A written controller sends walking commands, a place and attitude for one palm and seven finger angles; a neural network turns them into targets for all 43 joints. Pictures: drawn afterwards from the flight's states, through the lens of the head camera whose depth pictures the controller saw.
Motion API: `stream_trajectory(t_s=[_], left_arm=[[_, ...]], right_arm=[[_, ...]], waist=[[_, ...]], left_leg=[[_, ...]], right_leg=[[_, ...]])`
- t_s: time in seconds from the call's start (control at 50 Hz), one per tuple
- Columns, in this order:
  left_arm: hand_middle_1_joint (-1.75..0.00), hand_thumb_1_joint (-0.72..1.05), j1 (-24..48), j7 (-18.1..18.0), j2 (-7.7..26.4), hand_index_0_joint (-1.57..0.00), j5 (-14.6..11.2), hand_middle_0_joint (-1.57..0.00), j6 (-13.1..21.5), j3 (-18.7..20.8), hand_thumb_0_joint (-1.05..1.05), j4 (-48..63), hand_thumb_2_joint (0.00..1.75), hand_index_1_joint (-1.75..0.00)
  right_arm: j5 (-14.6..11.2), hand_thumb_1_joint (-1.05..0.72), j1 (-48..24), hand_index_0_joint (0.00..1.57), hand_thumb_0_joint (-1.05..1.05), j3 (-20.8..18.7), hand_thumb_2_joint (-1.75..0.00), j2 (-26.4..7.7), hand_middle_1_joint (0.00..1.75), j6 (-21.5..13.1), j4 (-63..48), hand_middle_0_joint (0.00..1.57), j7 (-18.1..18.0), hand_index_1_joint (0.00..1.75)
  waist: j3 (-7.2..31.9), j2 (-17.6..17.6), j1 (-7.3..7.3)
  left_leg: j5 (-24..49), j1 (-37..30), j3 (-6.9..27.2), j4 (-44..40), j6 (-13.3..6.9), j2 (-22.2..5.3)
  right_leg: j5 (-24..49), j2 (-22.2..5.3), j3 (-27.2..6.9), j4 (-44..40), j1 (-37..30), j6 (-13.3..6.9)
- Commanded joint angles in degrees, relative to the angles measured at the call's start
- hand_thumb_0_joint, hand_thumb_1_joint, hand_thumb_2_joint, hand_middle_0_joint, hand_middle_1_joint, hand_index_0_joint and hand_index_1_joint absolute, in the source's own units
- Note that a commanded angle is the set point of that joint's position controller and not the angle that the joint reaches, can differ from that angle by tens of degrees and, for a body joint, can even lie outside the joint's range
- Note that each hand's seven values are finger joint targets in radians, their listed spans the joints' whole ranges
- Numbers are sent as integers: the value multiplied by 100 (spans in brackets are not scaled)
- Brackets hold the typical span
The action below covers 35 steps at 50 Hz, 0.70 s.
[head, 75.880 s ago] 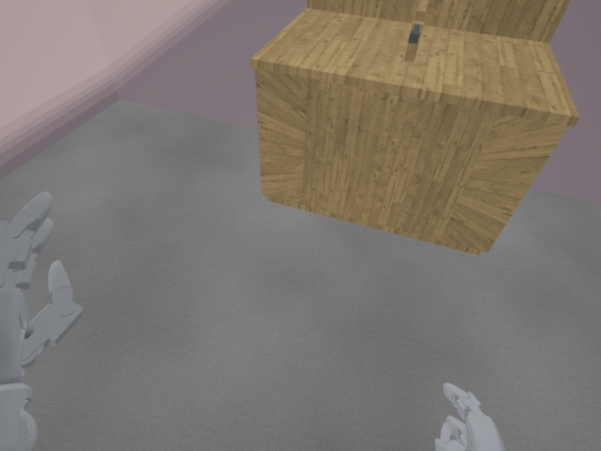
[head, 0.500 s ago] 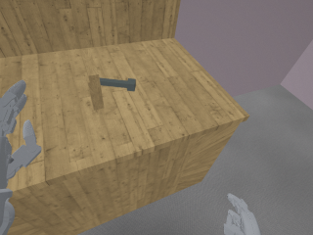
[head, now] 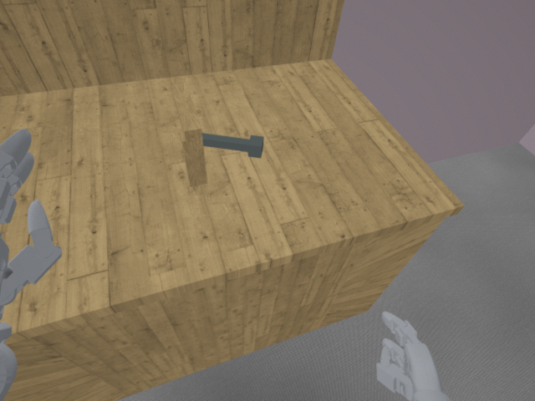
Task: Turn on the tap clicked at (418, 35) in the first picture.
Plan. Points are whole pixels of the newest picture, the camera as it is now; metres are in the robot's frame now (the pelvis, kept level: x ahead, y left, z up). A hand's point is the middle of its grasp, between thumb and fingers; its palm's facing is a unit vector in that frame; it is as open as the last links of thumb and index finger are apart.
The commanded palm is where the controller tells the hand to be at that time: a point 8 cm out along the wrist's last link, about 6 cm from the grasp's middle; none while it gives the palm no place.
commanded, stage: look again from close up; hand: left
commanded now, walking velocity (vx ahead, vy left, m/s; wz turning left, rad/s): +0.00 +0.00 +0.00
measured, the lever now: (255, 146) +0.52 +0.06 +0.07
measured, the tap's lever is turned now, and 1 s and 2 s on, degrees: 64 64 64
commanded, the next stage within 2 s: shuffle to correct the standing spot in 0.32 s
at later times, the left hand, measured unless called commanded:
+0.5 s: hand (47, 262) +0.21 +0.24 +0.17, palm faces +0.38 -0.84 -0.39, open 7.4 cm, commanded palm +0.15 +0.28 +0.18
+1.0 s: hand (131, 240) +0.25 +0.18 +0.16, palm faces +0.36 -0.86 -0.36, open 7.4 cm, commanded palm +0.19 +0.22 +0.18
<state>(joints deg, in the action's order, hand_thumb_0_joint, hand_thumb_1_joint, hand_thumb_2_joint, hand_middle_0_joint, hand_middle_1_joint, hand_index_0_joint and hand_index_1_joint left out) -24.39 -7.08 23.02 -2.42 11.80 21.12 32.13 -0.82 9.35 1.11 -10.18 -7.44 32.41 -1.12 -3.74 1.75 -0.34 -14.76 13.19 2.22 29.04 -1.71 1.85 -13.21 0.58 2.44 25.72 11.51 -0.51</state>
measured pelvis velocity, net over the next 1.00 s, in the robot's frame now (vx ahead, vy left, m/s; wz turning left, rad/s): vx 0.03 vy -0.06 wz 0.01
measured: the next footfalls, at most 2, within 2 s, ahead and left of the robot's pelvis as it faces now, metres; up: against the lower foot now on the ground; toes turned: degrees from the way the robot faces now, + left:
left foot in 1.48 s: +0.17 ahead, +0.03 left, +0.00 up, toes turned +4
right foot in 1.72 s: +0.12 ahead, -0.34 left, +0.00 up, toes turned +0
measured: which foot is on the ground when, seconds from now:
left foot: down 0.00-1.00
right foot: down 0.00-1.00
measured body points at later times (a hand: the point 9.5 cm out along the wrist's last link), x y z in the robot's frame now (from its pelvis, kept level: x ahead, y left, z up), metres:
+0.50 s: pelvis -0.01 +0.00 +0.00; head +0.01 +0.01 +0.45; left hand +0.19 +0.29 +0.20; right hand +0.15 -0.22 -0.08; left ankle +0.01 +0.10 -0.74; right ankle +0.01 -0.12 -0.74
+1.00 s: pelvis +0.03 -0.06 -0.01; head +0.04 -0.05 +0.44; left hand +0.23 +0.22 +0.18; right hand +0.20 -0.30 -0.09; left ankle +0.01 +0.08 -0.73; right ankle +0.01 -0.12 -0.74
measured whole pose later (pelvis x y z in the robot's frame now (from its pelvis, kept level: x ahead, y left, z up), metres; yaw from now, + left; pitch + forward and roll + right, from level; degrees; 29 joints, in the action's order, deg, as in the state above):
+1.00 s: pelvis +0.03 -0.06 -0.01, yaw +1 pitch +0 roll +0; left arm -26.3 -6.7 22.6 -5.3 8.2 20.8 29.7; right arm -1.3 11.9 0.0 -11.6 -2.6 33.2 -1.7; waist -0.9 1.8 1.2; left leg -18.7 15.5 0.4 37.2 0.6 -3.0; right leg -19.4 4.4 4.7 31.2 12.2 -6.1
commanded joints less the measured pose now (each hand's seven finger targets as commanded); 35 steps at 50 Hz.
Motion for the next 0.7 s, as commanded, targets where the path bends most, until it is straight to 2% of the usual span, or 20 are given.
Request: stream_trajectory(t_s=[0.0, 0.02, 0.08, 0.1, 0.12, 0.16, 0.2, 0.22, 0.26, 0.3, 0.32, 0.4, 0.42, 0.46, 0.48, 0.56, 0.6, 0.62, 0.66, 0.68], left_arm=[[-30, 90, -520, -71, 619, -20, -143, -20, 191, 692, 0, 343, 90, -30], [-30, 90, -382, -48, 528, -20, -134, -20, 194, 565, 0, 290, 90, -30], [-30, 90, 104, -47, 607, -20, -104, -20, 154, 487, 0, 259, 90, -30], [-30, 90, 185, -53, 609, -20, -102, -20, 130, 431, 0, 320, 90, -30], [-30, 90, 335, -48, 497, -20, -82, -20, 149, 286, 0, 319, 90, -30], [-30, 90, 711, -76, 525, -20, -38, -20, 162, 189, 0, 593, 90, -30], [-30, 90, 1025, -133, 755, -20, -4, -20, 191, 280, 0, 1055, 90, -30], [-30, 90, 1054, -149, 651, -20, 7, -20, 224, 191, 0, 1003, 90, -30], [-30, 90, 962, -196, 711, -20, 41, -20, 238, 278, 0, 976, 90, -30], [-30, 90, 717, -217, 879, -20, 32, -20, 241, 506, 0, 985, 90, -30], [-30, 90, 672, -197, 702, -20, 16, -20, 276, 380, 0, 931, 90, -30], [-30, 90, 37, -170, 726, -20, -26, -20, 266, 568, 0, 596, 90, -30], [-30, 90, -2, -137, 630, -20, -43, -20, 277, 483, 0, 528, 90, -30], [-30, 90, -54, -100, 661, -20, -74, -20, 243, 533, 0, 342, 90, -30], [-30, 90, 9, -82, 676, -20, -76, -20, 219, 531, 0, 366, 90, -30], [-30, 90, 327, -65, 670, -20, -52, -20, 172, 396, 0, 545, 90, -30], [-30, 90, 469, -79, 771, -20, -41, -20, 126, 421, 0, 699, 90, -30], [-30, 90, 553, -75, 653, -20, -37, -20, 127, 288, 0, 688, 90, -30], [-30, 90, 617, -95, 686, -20, -32, -20, 118, 297, 0, 748, 90, -30], [-30, 90, 618, -114, 819, -20, -38, -20, 111, 411, 0, 808, 90, -30]], right_arm=[[-109, -90, -140, 20, 0, -354, -90, -775, 30, -104, -746, 20, -79, 30], [-73, -90, -109, 20, 0, -341, -90, -831, 30, -60, -735, 20, -86, 30], [-92, -90, -180, 20, 0, -340, -90, -836, 30, -43, -765, 20, -145, 30], [-107, -90, -257, 20, 0, -313, -90, -823, 30, -53, -766, 20, -172, 30], [-62, -90, -212, 20, 0, -300, -90, -852, 30, -49, -737, 20, -181, 30], [-46, -90, -250, 20, 0, -303, -90, -871, 30, -84, -755, 20, -198, 30], [-74, -90, -388, 20, 0, -295, -90, -831, 30, -153, -761, 20, -225, 30], [-18, -90, -351, 20, 0, -271, -90, -851, 30, -160, -731, 20, -227, 30], [-7, -90, -317, 20, 0, -287, -90, -838, 30, -197, -715, 20, -211, 30], [-40, -90, -302, 20, 0, -314, -90, -826, 30, -227, -705, 20, -199, 30], [-12, -90, -268, 20, 0, -304, -90, -833, 30, -209, -701, 20, -186, 30], [-60, -90, -209, 20, 0, -336, -90, -806, 30, -193, -718, 20, -155, 30], [-27, -90, -152, 20, 0, -314, -90, -809, 30, -162, -684, 20, -143, 30], [-28, -90, -122, 20, 0, -335, -90, -829, 30, -104, -681, 20, -147, 30], [-54, -90, -163, 20, 0, -361, -90, -818, 30, -88, -714, 20, -150, 30], [-21, -90, -187, 20, 0, -332, -90, -805, 30, -28, -704, 20, -178, 30], [-50, -90, -253, 20, 0, -318, -90, -767, 30, -47, -729, 20, -181, 30], [-23, -90, -216, 20, 0, -309, -90, -797, 30, -35, -701, 20, -179, 30], [-25, -90, -158, 20, 0, -330, -90, -806, 30, -38, -692, 20, -165, 30], [-30, -90, -163, 20, 0, -352, -90, -786, 30, -38, -710, 20, -159, 30]], waist=[[1004, -497, -15], [974, -421, 4], [799, -275, -12], [756, -311, -3], [774, -252, -3], [770, -336, -21], [784, -634, -35], [727, -676, -47], [696, -749, -78], [747, -718, -78], [748, -674, -72], [838, -713, -69], [915, -587, -55], [892, -385, -33], [883, -381, -30], [690, -796, 10], [659, -743, 16], [656, -781, 29], [731, -792, 20], [853, -827, -8]], left_leg=[[1659, 84, 556, -533, 68, -697], [1555, 121, 553, -563, 62, -712], [919, 195, 630, -760, 11, -739], [920, 109, 602, -782, -16, -741], [791, 146, 611, -785, -39, -713], [527, 127, 604, -817, -55, -674], [368, 22, 614, -876, -72, -675], [144, 178, 641, -913, -93, -652], [-113, 246, 667, -963, -110, -629], [13, 245, 706, -968, -72, -638], [-53, 294, 697, -959, -70, -616], [303, 264, 694, -970, -32, -674], [296, 248, 688, -984, -22, -685], [274, 284, 763, -1083, -21, -778], [75, 234, 804, -1141, -31, -851], [-539, 248, 1070, -1341, -127, -1071], [-334, 151, 991, -1179, -162, -1077], [-400, 244, 934, -1130, -174, -1046], [36, 155, 841, -905, -168, -1004], [387, 77, 795, -740, -168, -1018]], right_leg=[[1416, -517, -402, -241, -756, -176], [1369, -502, -388, -248, -689, -163], [962, -508, -443, -356, -541, -100], [992, -531, -465, -386, -469, -92], [908, -515, -435, -395, -479, -83], [750, -538, -512, -440, -468, -101], [633, -570, -570, -466, -440, -117], [459, -542, -540, -494, -471, -113], [273, -524, -597, -548, -487, -134], [365, -538, -580, -531, -591, -152], [292, -518, -546, -522, -585, -155], [569, -507, -490, -459, -671, -149], [554, -445, -422, -412, -646, -133], [429, -326, -284, -281, -597, -104], [265, -301, -289, -230, -506, -107], [-194, -134, -132, -80, -154, -101], [-64, -185, -147, -189, -149, -138], [-68, -167, -142, -141, -168, -164], [158, -178, -159, -109, -212, -222], [291, -230, -214, -146, -302, -237]])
